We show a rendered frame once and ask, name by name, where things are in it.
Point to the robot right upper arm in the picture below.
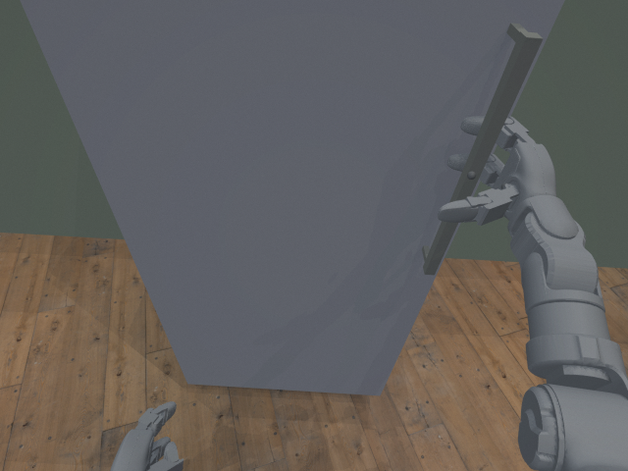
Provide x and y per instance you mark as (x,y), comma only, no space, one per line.
(571,429)

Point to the robot right hand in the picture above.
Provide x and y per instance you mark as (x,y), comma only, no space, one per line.
(528,172)

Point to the robot left hand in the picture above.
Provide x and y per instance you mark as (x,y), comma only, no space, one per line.
(139,452)

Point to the handle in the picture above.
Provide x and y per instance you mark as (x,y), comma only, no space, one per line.
(521,58)

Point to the right robot forearm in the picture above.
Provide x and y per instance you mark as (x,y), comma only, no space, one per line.
(569,339)

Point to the fridge door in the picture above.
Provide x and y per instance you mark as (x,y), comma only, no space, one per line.
(276,166)

